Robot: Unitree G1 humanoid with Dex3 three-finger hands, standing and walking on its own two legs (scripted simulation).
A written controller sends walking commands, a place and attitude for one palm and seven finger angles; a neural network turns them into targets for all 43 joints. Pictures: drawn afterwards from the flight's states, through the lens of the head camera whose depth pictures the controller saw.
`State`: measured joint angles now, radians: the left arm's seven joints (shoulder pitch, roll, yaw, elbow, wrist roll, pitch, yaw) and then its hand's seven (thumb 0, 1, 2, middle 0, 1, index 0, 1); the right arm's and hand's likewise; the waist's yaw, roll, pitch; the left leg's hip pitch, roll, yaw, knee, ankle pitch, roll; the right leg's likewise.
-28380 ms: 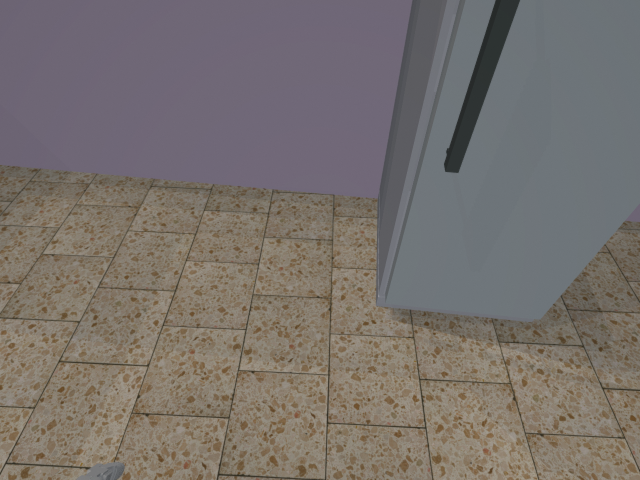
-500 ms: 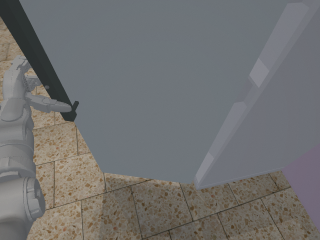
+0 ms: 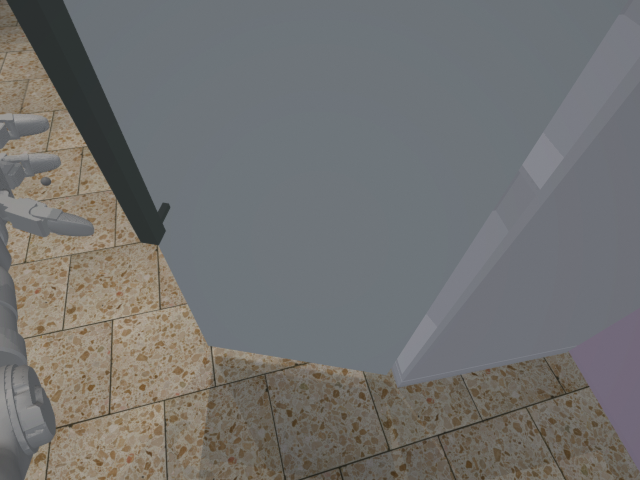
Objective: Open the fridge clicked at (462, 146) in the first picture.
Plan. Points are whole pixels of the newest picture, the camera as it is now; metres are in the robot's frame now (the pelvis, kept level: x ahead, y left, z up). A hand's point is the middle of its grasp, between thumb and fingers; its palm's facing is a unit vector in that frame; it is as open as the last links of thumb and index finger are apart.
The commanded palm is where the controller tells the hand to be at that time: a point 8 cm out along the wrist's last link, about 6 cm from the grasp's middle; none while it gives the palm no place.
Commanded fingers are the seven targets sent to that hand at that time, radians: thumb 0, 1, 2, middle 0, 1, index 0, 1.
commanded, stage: slip the hand off the handle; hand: left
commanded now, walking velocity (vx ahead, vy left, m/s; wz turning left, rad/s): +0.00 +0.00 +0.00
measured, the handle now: (97, 89) +0.48 +0.26 +0.21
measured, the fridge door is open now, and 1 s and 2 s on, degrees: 70 70 70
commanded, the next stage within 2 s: draw the hand back to the body in 0.84 s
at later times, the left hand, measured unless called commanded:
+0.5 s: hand out of the picture +0.36 +0.36 +0.13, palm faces +0.34 -0.92 -0.19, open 14.6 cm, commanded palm +0.32 +0.39 +0.14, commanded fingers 0.00 -0.55 0.20 -0.25 -1.15 -0.25 -1.15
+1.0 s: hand out of the picture +0.29 +0.36 +0.12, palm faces +0.35 -0.93 -0.13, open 14.7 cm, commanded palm +0.25 +0.38 +0.14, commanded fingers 0.00 -0.55 0.20 -0.25 -1.15 -0.25 -1.15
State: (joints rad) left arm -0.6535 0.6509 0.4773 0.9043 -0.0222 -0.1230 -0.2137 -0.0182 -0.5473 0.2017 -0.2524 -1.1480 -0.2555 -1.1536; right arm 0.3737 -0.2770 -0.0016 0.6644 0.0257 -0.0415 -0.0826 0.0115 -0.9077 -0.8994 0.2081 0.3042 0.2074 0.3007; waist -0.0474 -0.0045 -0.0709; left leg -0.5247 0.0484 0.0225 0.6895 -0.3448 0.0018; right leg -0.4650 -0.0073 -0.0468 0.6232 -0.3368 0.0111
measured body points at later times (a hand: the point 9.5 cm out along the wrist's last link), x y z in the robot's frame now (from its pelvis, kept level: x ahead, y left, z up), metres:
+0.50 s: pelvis -0.02 +0.00 +0.00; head +0.03 +0.02 +0.45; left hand +0.34 +0.41 +0.14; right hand +0.05 -0.27 -0.10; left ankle -0.01 +0.11 -0.72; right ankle -0.02 -0.13 -0.72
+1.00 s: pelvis -0.03 +0.00 +0.00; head -0.01 +0.01 +0.45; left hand +0.27 +0.41 +0.13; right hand +0.13 -0.24 -0.08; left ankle -0.01 +0.11 -0.72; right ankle -0.02 -0.13 -0.72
